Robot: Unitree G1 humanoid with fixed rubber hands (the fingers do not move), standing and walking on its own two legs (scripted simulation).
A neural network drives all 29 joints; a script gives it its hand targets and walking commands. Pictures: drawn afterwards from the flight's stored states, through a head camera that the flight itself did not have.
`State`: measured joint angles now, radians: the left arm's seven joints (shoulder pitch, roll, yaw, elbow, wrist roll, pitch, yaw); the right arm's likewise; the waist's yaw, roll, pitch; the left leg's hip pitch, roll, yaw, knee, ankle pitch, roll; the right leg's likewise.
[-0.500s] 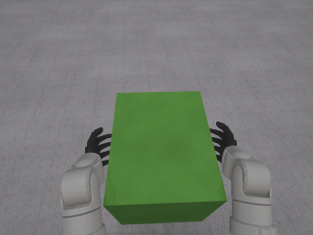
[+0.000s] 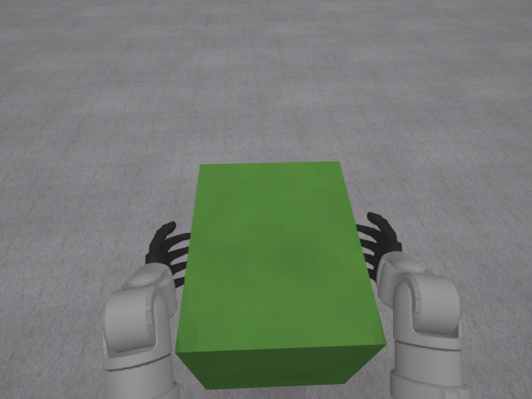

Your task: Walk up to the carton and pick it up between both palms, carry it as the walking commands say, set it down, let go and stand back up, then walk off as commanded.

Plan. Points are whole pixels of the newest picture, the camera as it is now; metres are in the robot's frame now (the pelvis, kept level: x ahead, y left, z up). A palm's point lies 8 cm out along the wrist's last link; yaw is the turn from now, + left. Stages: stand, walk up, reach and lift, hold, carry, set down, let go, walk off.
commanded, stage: carry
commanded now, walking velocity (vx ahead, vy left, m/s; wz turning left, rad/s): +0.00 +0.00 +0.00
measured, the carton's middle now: (272, 275) +0.31 +0.01 +0.02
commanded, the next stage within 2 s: none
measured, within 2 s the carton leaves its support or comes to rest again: neither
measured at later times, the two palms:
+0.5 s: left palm (172, 182) +0.50 +0.20 +0.05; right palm (330, 169) +0.52 -0.11 +0.06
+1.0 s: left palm (181, 104) +0.84 +0.25 +0.02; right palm (293, 98) +0.86 -0.06 +0.03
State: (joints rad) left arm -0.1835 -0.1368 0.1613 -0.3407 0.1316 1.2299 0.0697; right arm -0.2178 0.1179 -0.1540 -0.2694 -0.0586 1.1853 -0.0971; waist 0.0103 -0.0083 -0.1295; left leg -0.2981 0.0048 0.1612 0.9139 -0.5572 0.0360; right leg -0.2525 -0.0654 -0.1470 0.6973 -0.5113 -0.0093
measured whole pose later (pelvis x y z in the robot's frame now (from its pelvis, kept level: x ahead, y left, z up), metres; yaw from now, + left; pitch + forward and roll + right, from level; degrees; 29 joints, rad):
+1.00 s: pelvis +0.57 +0.09 -0.03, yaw +0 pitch +4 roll +0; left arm -0.12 -0.13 0.15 -0.25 0.12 1.00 0.06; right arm -0.17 0.14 -0.14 -0.21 -0.08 0.99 -0.09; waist 0.01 -0.01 -0.02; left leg -0.43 -0.04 0.14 0.94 -0.59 0.12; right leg -0.31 0.02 0.01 1.38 -0.66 -0.03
